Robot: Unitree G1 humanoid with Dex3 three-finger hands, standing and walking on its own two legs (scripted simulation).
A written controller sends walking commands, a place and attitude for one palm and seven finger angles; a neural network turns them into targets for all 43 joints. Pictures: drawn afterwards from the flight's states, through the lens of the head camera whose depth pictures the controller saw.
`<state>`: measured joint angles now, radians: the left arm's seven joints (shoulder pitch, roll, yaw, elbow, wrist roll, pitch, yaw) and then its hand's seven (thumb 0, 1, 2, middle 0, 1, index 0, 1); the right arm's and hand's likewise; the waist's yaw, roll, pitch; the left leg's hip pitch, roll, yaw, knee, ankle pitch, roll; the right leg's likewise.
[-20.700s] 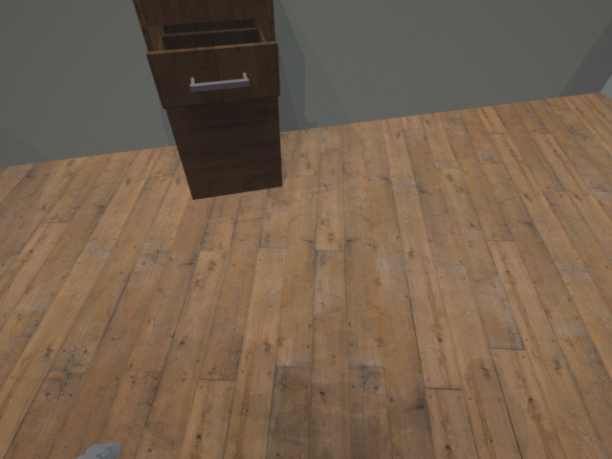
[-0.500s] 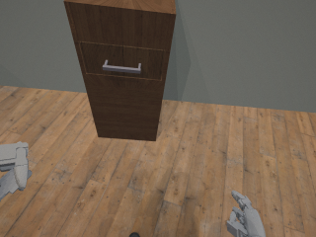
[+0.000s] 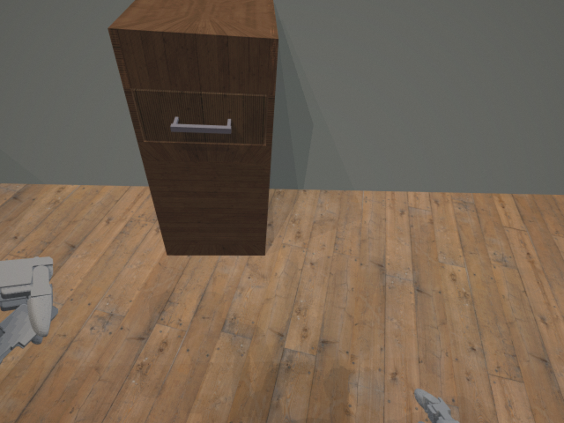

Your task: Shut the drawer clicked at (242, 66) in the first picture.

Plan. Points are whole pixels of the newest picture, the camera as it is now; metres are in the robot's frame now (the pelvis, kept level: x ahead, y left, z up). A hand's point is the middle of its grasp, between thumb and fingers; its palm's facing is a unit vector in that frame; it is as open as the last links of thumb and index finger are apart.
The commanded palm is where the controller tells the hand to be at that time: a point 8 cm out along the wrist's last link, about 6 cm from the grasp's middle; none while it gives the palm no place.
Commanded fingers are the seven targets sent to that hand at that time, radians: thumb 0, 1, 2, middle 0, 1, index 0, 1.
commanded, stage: stop stepping back and stand still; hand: left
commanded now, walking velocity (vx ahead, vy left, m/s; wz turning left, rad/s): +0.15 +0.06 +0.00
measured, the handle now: (202, 125) +0.95 +0.26 -0.08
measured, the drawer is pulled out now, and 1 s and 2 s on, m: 0.00 0.00 0.00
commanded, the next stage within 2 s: let the arm hang, fingers relaxed in 0.46 s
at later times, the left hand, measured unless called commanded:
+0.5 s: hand out of the picture +0.16 +0.27 +0.17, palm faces +0.46 -0.79 -0.40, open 3.2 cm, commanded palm +0.11 +0.31 +0.18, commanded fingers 0.00 0.90 0.90 -1.40 -1.60 -1.40 -1.60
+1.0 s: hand out of the picture -0.06 +0.23 -0.17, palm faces +0.06 -0.97 -0.25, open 3.9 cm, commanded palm none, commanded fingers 0.00 0.90 0.90 -0.48 -0.60 -0.48 -0.60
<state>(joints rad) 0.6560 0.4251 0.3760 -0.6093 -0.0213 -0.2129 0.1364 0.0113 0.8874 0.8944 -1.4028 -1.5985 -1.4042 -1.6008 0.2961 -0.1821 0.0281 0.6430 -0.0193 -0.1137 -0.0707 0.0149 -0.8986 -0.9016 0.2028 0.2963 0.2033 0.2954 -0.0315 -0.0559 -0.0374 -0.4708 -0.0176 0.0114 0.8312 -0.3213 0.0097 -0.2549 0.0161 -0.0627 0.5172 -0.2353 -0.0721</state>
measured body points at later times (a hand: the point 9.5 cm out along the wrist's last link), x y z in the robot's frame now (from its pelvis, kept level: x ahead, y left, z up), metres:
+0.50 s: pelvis -0.01 +0.02 -0.01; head -0.03 +0.03 +0.44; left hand +0.13 +0.31 +0.19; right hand +0.15 -0.20 -0.09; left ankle +0.03 +0.14 -0.74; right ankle +0.02 -0.08 -0.73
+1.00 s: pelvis -0.02 +0.02 +0.00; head +0.00 +0.03 +0.45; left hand -0.06 +0.28 -0.15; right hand +0.00 -0.23 -0.14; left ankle +0.03 +0.14 -0.73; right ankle +0.02 -0.09 -0.73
